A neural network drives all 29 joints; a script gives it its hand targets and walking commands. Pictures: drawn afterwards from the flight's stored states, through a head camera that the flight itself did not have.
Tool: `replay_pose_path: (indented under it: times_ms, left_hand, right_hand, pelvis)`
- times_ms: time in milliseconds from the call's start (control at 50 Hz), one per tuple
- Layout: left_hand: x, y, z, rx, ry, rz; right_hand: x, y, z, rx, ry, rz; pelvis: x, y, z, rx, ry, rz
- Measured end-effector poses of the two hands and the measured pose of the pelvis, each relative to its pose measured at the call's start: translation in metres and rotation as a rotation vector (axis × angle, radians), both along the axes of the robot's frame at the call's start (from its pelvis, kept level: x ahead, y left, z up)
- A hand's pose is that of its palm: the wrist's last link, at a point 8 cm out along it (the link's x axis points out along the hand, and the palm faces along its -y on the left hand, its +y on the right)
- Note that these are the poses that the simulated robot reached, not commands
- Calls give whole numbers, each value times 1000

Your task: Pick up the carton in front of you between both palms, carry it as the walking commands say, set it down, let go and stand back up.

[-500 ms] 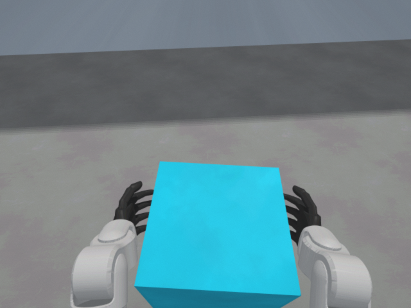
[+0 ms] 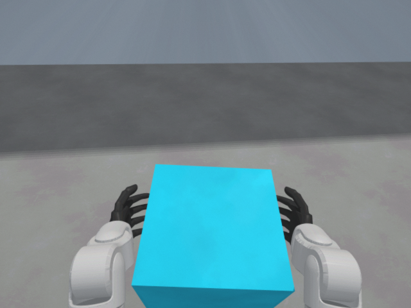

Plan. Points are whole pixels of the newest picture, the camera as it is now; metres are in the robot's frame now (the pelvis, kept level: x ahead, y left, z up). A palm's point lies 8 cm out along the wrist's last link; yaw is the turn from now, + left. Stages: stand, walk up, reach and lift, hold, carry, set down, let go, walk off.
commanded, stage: carry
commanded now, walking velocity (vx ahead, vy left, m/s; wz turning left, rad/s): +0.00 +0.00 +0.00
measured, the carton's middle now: (208, 247) +0.25 +0.00 +0.01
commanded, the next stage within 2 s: hold in 1.88 s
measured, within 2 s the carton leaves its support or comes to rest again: neither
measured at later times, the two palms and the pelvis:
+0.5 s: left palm (138, 225) +0.25 +0.13 +0.09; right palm (315, 235) +0.25 -0.17 +0.09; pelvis +0.01 -0.02 -0.01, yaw -2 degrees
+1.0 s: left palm (137, 255) +0.21 +0.13 +0.07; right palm (318, 266) +0.20 -0.17 +0.07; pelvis -0.04 -0.02 +0.00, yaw -1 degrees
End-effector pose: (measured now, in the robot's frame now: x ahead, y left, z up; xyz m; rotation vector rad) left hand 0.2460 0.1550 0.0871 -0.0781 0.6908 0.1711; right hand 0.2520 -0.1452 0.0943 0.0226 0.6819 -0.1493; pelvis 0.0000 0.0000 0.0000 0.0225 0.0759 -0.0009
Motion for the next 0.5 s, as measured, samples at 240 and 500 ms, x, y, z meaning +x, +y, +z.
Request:
replay_pose_path:
  times_ms: [240,500]
  left_hand:
    - [24,-16,9,30,-27,-38]
    - [5,-26,4,28,-30,-37]
  right_hand:
    - [12,-16,0,32,-28,-40]
    - [-5,-26,-4,28,-30,-37]
  pelvis:
    - [18,-5,2,-5,13,-18]
    - [6,-15,-6,2,-16,-27]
